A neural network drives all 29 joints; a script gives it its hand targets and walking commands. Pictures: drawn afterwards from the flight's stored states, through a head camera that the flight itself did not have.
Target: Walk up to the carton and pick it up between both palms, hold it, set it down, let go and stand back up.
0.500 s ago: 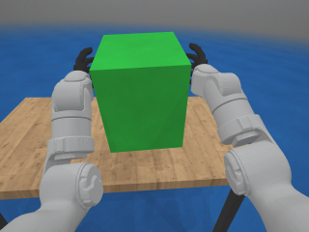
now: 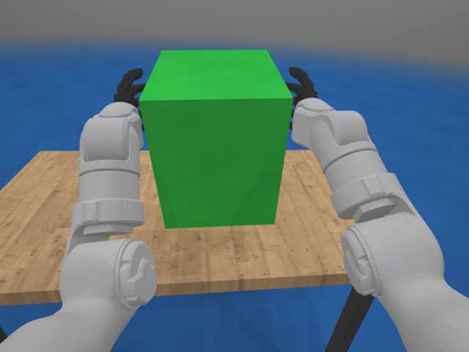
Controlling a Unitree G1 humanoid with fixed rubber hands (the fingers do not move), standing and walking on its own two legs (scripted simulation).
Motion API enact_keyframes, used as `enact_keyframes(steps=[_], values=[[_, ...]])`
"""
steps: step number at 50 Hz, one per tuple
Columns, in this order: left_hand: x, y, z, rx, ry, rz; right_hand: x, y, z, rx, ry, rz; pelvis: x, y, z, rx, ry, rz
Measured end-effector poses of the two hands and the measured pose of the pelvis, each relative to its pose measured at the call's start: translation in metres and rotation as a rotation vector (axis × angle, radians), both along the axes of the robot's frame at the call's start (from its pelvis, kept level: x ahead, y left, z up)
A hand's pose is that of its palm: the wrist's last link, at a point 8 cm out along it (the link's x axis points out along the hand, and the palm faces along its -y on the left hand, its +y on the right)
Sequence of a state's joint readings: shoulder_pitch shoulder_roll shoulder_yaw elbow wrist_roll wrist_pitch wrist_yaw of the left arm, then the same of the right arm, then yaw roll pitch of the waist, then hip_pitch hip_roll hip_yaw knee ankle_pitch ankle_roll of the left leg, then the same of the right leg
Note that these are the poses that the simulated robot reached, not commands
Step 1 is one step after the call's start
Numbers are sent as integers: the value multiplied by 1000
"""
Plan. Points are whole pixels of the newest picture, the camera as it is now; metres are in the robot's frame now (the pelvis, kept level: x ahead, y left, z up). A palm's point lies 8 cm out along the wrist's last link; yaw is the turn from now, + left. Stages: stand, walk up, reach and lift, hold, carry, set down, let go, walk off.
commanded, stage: hold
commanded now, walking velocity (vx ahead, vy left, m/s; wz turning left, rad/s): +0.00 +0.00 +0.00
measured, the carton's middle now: (217, 136) +0.39 +0.00 +0.28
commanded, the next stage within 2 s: set down in 0.14 s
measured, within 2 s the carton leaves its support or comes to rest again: neither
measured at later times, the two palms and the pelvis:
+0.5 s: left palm (110, 93) +0.38 +0.16 +0.35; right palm (291, 97) +0.38 -0.11 +0.35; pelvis -0.01 +0.00 +0.00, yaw +0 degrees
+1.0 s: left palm (131, 139) +0.39 +0.14 +0.27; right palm (288, 136) +0.41 -0.13 +0.27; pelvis +0.00 -0.01 +0.00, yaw +0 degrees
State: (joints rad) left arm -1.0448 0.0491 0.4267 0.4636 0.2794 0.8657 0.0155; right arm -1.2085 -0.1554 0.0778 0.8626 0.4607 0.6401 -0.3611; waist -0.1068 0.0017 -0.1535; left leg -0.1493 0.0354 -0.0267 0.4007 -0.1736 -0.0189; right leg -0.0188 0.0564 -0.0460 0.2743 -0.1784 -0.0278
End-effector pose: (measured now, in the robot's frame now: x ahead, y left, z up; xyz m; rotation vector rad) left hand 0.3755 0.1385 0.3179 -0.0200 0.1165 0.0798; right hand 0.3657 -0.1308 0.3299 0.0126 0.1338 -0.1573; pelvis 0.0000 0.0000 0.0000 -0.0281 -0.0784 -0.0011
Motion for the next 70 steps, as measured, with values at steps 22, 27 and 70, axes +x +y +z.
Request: enact_keyframes(steps=[22,27,70], values=[[3,14,31,20,-88,7,2,14,28,56,-100,-3,-10,2,1,7,-18,9],[9,25,26,44,-87,35,15,25,11,59,-102,29,-7,1,2,11,-31,2],[29,13,-65,52,3,159,66,15,-77,5,-41,142,11,-21,1,16,2,26]])
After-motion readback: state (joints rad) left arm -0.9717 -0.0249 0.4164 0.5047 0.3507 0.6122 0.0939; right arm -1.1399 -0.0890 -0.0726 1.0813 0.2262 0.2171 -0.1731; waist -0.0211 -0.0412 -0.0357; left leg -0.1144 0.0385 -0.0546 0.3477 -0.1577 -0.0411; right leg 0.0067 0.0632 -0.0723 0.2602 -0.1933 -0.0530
